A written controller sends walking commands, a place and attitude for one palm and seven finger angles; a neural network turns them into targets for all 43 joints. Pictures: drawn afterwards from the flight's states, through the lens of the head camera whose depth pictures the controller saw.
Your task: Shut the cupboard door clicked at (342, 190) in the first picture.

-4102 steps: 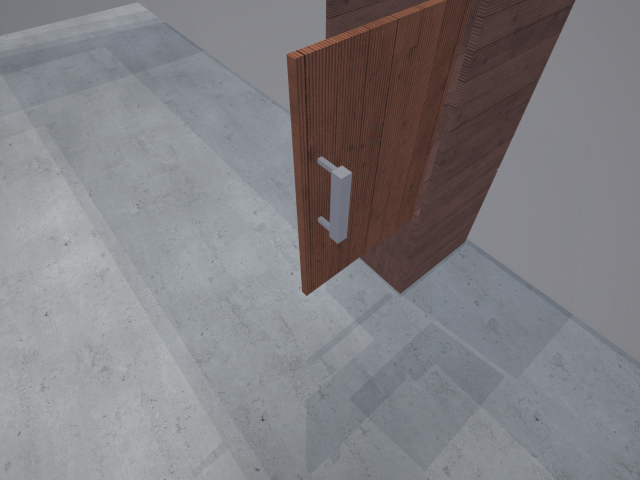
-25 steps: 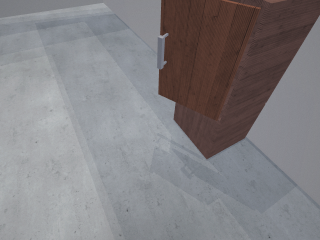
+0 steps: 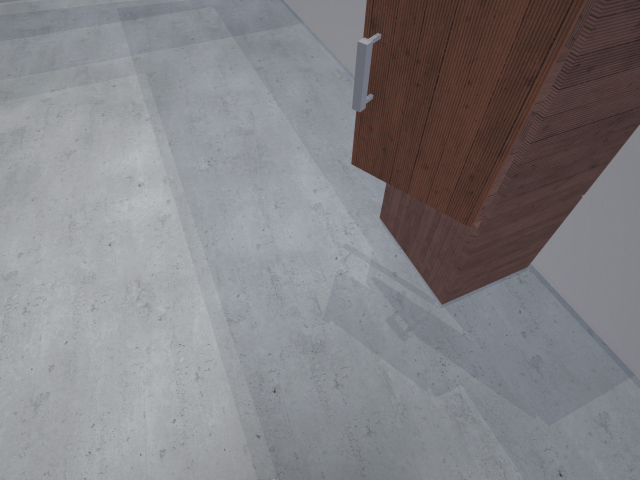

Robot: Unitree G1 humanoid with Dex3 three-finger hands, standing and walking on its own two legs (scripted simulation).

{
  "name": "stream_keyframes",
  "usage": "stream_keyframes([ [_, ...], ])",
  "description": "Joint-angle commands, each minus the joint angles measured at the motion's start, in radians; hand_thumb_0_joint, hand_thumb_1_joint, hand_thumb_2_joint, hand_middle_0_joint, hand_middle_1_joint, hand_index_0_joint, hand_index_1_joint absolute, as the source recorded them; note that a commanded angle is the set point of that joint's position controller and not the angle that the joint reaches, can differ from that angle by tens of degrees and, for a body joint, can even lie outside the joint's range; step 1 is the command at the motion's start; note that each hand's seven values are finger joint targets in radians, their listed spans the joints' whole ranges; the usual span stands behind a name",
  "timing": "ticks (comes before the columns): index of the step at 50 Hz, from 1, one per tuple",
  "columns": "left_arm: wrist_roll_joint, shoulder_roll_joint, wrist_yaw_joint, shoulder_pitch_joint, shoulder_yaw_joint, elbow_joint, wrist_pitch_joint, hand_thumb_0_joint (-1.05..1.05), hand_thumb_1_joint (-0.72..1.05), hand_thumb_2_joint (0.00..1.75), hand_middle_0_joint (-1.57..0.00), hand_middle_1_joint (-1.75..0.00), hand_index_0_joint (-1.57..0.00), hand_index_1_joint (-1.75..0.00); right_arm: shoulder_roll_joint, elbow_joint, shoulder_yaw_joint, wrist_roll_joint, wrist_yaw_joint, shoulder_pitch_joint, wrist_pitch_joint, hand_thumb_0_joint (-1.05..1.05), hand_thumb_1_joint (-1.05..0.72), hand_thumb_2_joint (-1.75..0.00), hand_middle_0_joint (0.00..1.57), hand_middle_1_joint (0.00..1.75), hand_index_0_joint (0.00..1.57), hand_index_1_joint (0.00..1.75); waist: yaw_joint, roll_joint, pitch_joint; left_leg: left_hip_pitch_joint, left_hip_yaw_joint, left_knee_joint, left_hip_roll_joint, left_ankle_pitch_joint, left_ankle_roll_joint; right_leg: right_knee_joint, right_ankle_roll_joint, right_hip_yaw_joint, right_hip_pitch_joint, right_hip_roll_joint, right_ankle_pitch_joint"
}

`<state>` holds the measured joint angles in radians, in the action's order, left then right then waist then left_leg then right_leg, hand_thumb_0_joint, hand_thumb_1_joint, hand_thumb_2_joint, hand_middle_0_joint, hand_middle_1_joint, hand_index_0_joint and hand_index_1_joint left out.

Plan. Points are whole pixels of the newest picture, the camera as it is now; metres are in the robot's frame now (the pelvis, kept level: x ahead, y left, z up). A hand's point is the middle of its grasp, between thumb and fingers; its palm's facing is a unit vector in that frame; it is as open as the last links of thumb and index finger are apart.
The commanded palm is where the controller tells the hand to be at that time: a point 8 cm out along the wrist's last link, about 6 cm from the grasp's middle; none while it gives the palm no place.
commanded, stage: walk to a spot facing it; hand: left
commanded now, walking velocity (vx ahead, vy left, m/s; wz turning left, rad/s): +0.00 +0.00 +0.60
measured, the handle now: (367, 73) +0.97 -0.07 -0.02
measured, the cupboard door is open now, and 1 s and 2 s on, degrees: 27 27 27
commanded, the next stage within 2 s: turn to face it in 1.64 s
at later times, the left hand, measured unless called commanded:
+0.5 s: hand out of the picture +0.06 +0.23 -0.15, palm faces +0.29 -0.91 -0.30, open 7.4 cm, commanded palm none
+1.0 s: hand out of the picture -0.09 +0.17 -0.19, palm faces +0.66 -0.71 -0.23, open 7.4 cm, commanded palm none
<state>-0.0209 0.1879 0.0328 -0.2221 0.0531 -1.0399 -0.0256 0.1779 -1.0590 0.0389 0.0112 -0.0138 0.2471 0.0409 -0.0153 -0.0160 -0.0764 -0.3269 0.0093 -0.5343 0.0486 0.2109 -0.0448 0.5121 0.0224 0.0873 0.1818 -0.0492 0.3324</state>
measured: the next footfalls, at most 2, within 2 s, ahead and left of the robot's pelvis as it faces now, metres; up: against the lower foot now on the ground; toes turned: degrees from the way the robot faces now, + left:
right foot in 0.54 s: +0.09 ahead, -0.13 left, +0.00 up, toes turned +21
left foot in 0.96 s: +0.09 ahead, +0.18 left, +0.00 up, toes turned +46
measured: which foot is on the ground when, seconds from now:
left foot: down 0.00-0.52, up 0.54-0.94, down 0.96-1.00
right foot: down 0.00-0.16, up 0.18-0.52, down 0.54-0.96, up 0.98-1.00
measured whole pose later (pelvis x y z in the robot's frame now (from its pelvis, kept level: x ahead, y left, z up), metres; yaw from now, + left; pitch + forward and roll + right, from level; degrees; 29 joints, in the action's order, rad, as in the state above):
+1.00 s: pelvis +0.08 +0.06 -0.02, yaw +40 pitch +0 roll +1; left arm -0.02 0.23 -0.01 -0.40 0.06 -1.00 0.00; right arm 0.26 -0.86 0.06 0.03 0.04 0.07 -0.01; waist 0.04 0.04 -0.12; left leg -0.40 -0.13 -0.68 -0.01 0.24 -0.06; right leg 0.91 0.07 0.18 0.18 -0.19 0.53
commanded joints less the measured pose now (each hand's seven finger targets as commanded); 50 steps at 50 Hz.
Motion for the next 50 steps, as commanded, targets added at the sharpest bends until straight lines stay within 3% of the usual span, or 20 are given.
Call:
stream_keyframes([
  [1,-0.007,0.191,0.015,-0.068,0.052,0.078,0.015,0.0,0.9,0.9,-0.2,-0.3,-0.2,-0.3,0.109,0.12,0.041,0.012,0.008,-0.038,-0.002,0.0,-0.9,-0.9,0.2,0.3,0.2,0.3,0.037,0.241,0.052,-0.17,-0.036,-0.382,-0.054,0.266,0.057,-0.172,-0.219,-0.211,-0.065,-0.361,-0.328],
  [3,-0.016,0.191,0.023,-0.024,0.054,0.105,0.018,0.0,0.9,0.9,-0.2,-0.3,-0.2,-0.3,0.109,0.147,0.045,0.006,0.016,-0.051,-0.001,0.0,-0.9,-0.9,0.2,0.3,0.2,0.3,0.019,0.194,0.036,-0.193,-0.012,-0.453,-0.103,0.34,0.06,-0.121,-0.226,-0.158,-0.061,-0.38,-0.489],
  [6,-0.01,0.219,0.015,0.03,0.062,0.133,0.015,0.0,0.9,0.9,-0.2,-0.3,-0.2,-0.3,0.11,0.142,0.04,0.005,0.028,0.026,-0.009,0.0,-0.9,-0.9,0.2,0.3,0.2,0.3,-0.035,0.119,0.053,0.011,-0.073,-0.077,-0.095,0.076,0.065,0.112,-0.098,0.02,-0.013,-0.284,-0.536],
  [7,-0.001,0.197,0.01,0.007,0.059,0.142,0.008,0.0,0.9,0.9,-0.2,-0.3,-0.2,-0.3,0.158,0.127,0.047,0.011,0.027,0.101,-0.018,0.0,-0.9,-0.9,0.2,0.3,0.2,0.3,-0.064,-0.061,0.103,0.166,0.042,0.067,-0.134,-0.201,0.029,0.303,-0.027,0.072,0.111,-0.201,-0.351],
  [8,0.009,0.137,0.001,-0.005,0.044,0.171,0.001,0.0,0.9,0.9,-0.2,-0.3,-0.2,-0.3,0.264,0.126,0.072,0.016,0.019,0.139,-0.024,0.0,-0.9,-0.9,0.2,0.3,0.2,0.3,-0.066,-0.397,0.095,0.26,0.43,0.161,-0.366,-0.548,-0.094,0.531,0.06,0.074,0.354,-0.039,0.26],
  [10,0.001,0.15,-0.001,0.038,0.044,0.209,-0.011,0.0,0.9,0.9,-0.2,-0.3,-0.2,-0.3,0.306,0.138,0.082,0.023,0.007,0.114,-0.008,0.0,-0.9,-0.9,0.2,0.3,0.2,0.3,-0.055,-0.192,0.109,0.121,0.445,0.248,-0.423,-0.082,-0.165,0.657,0.017,-0.094,0.331,-0.053,0.267],
  [11,-0.008,0.149,-0.004,0.076,0.05,0.199,-0.014,0.0,0.9,0.9,-0.2,-0.3,-0.2,-0.3,0.273,0.166,0.076,0.025,0.004,0.069,-0.013,0.0,-0.9,-0.9,0.2,0.3,0.2,0.3,-0.05,-0.151,0.079,0.062,0.462,0.279,-0.351,0.075,-0.122,0.663,0.018,-0.103,0.358,-0.047,0.187],
  [19,-0.002,0.129,-0.015,0.074,0.036,0.22,-0.003,0.0,0.9,0.9,-0.2,-0.3,-0.2,-0.3,0.264,0.201,0.074,0.024,-0.007,0.003,-0.019,0.0,-0.9,-0.9,0.2,0.3,0.2,0.3,-0.024,-0.097,0.161,0.158,0.373,0.197,-0.262,-0.132,-0.132,0.41,0.037,-0.113,0.308,0.01,0.103],
  [24,0.004,0.147,-0.012,-0.066,0.042,0.208,0.004,0.0,0.9,0.9,-0.2,-0.3,-0.2,-0.3,0.248,0.239,0.079,0.018,0.003,-0.085,0.0,0.0,-0.9,-0.9,0.2,0.3,0.2,0.3,0.043,-0.134,0.169,-0.063,0.352,0.14,-0.169,0.048,-0.067,0.039,0.021,-0.073,-0.038,0.063,-0.006],
  [25,-0.006,0.189,-0.012,-0.13,0.055,0.196,0.011,0.0,0.9,0.9,-0.2,-0.3,-0.2,-0.3,0.213,0.251,0.077,0.012,0.007,-0.105,0.003,0.0,-0.9,-0.9,0.2,0.3,0.2,0.3,0.079,-0.023,0.164,-0.213,0.281,0.038,-0.083,0.237,-0.015,-0.129,0.0,-0.128,-0.185,-0.002,0.048],
  [26,-0.027,0.288,-0.006,-0.15,0.073,0.206,0.019,0.0,0.9,0.9,-0.2,-0.3,-0.2,-0.3,0.135,0.266,0.067,0.002,0.012,-0.087,-0.001,0.0,-0.9,-0.9,0.2,0.3,0.2,0.3,0.093,0.291,0.152,-0.423,0.105,-0.271,0.056,0.378,0.064,-0.333,-0.092,-0.493,-0.263,-0.285,0.324],
  [27,-0.013,0.295,0.0,-0.077,0.06,0.227,0.015,0.0,0.9,0.9,-0.2,-0.3,-0.2,-0.3,0.172,0.272,0.071,0.019,0.017,-0.114,-0.003,0.0,-0.9,-0.9,0.2,0.3,0.2,0.3,0.071,0.304,0.051,-0.425,0.075,-0.535,0.025,0.366,0.076,-0.398,-0.145,-0.616,-0.063,-0.42,0.399],
  [29,-0.004,0.229,0.003,0.054,0.054,0.262,0.027,0.0,0.9,0.9,-0.2,-0.3,-0.2,-0.3,0.174,0.258,0.077,0.026,0.031,-0.082,0.01,0.0,-0.9,-0.9,0.2,0.3,0.2,0.3,-0.006,0.172,0.013,-0.394,0.088,-0.682,-0.046,0.241,0.079,-0.366,-0.146,-0.46,0.022,-0.35,0.255],
  [32,0.0,0.171,-0.005,0.026,0.036,0.236,0.056,0.0,0.9,0.9,-0.2,-0.3,-0.2,-0.3,0.156,0.237,0.064,0.023,0.054,-0.078,0.004,0.0,-0.9,-0.9,0.2,0.3,0.2,0.3,-0.011,0.195,0.028,-0.364,0.016,-0.684,-0.083,0.115,0.096,-0.275,-0.121,-0.174,-0.057,-0.238,-0.091],
  [38,-0.01,0.184,-0.005,-0.193,0.049,0.14,0.078,0.0,0.9,0.9,-0.2,-0.3,-0.2,-0.3,0.11,0.275,0.037,0.014,0.069,-0.227,-0.011,0.0,-0.9,-0.9,0.2,0.3,0.2,0.3,0.078,0.196,0.049,-0.409,-0.069,-0.432,-0.098,0.128,0.082,-0.215,-0.118,-0.056,-0.321,-0.275,-0.424],
  [43,-0.017,0.211,-0.014,-0.207,0.056,0.121,0.078,0.0,0.9,0.9,-0.2,-0.3,-0.2,-0.3,0.105,0.287,0.023,0.013,0.077,-0.266,-0.027,0.0,-0.9,-0.9,0.2,0.3,0.2,0.3,0.077,0.22,0.014,-0.249,-0.137,-0.188,-0.093,0.18,0.044,-0.166,-0.113,0.01,-0.259,-0.325,-0.454],
  [46,-0.006,0.245,-0.022,-0.155,0.062,0.129,0.081,0.0,0.9,0.9,-0.2,-0.3,-0.2,-0.3,0.154,0.227,0.038,0.021,0.064,-0.042,-0.046,0.0,-0.9,-0.9,0.2,0.3,0.2,0.3,-0.047,0.132,0.124,0.154,-0.206,0.0,-0.004,0.098,0.003,0.149,-0.059,0.146,-0.114,-0.272,-0.645],
  [47,0.0,0.219,-0.032,-0.152,0.056,0.146,0.08,0.0,0.9,0.9,-0.2,-0.3,-0.2,-0.3,0.242,0.19,0.061,0.024,0.053,0.106,-0.051,0.0,-0.9,-0.9,0.2,0.3,0.2,0.3,-0.124,-0.021,0.226,0.459,-0.056,0.05,-0.107,0.075,-0.045,0.406,-0.016,0.169,0.116,-0.228,-0.444],
  [48,0.006,0.151,-0.049,-0.096,0.037,0.209,0.079,0.0,0.9,0.9,-0.2,-0.3,-0.2,-0.3,0.383,0.167,0.097,0.026,0.043,0.24,-0.059,0.0,-0.9,-0.9,0.2,0.3,0.2,0.3,-0.18,-0.319,0.29,0.663,0.452,0.115,-0.429,-0.05,-0.178,0.721,0.05,0.13,0.495,-0.062,0.244],
  [50,0.001,0.174,-0.038,0.056,0.04,0.263,0.07,0.0,0.9,0.9,-0.2,-0.3,-0.2,-0.3,0.367,0.147,0.086,0.009,0.021,0.222,-0.051,0.0,-0.9,-0.9,0.2,0.3,0.2,0.3,-0.154,-0.085,0.193,0.514,0.437,0.209,-0.469,-0.086,-0.216,0.819,0.019,-0.055,0.58,-0.11,0.195],
])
